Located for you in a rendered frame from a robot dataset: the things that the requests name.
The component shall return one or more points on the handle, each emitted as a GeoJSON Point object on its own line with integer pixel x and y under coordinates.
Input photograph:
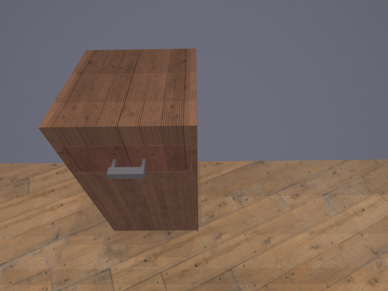
{"type": "Point", "coordinates": [126, 172]}

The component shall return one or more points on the drawer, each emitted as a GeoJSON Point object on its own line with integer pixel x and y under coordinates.
{"type": "Point", "coordinates": [159, 158]}

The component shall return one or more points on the cabinet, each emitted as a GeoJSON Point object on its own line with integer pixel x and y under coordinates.
{"type": "Point", "coordinates": [132, 97]}

